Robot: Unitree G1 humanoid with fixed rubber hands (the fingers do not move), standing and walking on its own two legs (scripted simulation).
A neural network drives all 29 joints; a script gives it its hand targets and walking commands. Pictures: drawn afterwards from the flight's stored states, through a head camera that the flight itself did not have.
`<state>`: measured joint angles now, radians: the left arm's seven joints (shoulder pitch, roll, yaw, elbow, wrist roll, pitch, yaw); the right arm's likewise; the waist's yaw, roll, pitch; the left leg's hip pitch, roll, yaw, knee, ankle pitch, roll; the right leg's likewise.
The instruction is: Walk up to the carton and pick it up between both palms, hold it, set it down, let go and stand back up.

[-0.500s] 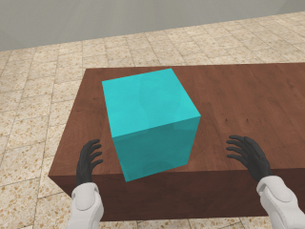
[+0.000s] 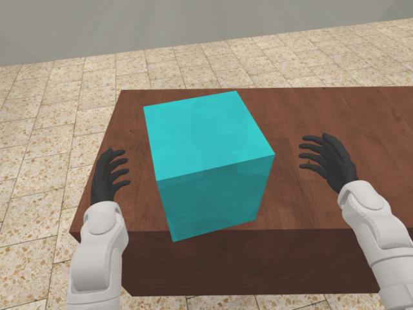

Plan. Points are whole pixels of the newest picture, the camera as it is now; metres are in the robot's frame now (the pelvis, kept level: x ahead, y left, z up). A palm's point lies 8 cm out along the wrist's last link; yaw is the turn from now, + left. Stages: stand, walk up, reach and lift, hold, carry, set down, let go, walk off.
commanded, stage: reach and lift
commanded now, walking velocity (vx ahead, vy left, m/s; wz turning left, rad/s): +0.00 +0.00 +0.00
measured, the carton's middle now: (203, 167) +0.41 +0.04 +0.02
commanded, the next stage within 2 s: none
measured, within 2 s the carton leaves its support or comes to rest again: neither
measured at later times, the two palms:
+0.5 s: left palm (99, 159) +0.32 +0.21 +0.15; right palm (328, 128) +0.40 -0.19 +0.15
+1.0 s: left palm (93, 126) +0.36 +0.23 +0.19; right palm (315, 91) +0.46 -0.17 +0.20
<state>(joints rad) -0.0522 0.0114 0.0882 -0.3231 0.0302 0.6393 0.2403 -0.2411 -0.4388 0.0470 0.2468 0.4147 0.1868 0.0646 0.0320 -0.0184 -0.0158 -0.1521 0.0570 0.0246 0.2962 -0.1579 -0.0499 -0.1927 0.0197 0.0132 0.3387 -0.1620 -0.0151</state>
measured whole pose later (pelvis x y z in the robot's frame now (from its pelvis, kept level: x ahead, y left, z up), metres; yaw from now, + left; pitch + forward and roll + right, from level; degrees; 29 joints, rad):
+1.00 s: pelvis +0.01 +0.00 +0.00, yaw +0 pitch +2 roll +0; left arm -0.64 0.12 0.17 0.07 -0.04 0.80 0.25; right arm -0.92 -0.51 0.13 0.77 0.49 0.33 0.08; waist 0.11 0.01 -0.02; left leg -0.16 0.06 0.02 0.31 -0.17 -0.05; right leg -0.19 0.02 0.01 0.32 -0.16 -0.02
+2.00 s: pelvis +0.01 +0.01 +0.00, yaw +0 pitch +8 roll -1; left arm -0.72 0.00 0.22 0.73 -0.02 0.13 0.19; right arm -0.98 -0.44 0.16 1.24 0.38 -0.08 0.14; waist 0.17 0.03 -0.04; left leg -0.31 0.07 0.02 0.37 -0.19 -0.04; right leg -0.30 0.03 0.01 0.30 -0.14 -0.02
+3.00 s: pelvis +0.01 +0.01 +0.00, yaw +0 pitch +9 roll -1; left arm -0.70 -0.12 0.27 0.73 0.09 0.06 0.26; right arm -0.98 -0.26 0.00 1.25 0.21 -0.09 0.01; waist 0.18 0.04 -0.06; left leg -0.34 0.08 0.02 0.38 -0.19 -0.05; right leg -0.33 0.04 0.01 0.30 -0.13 -0.02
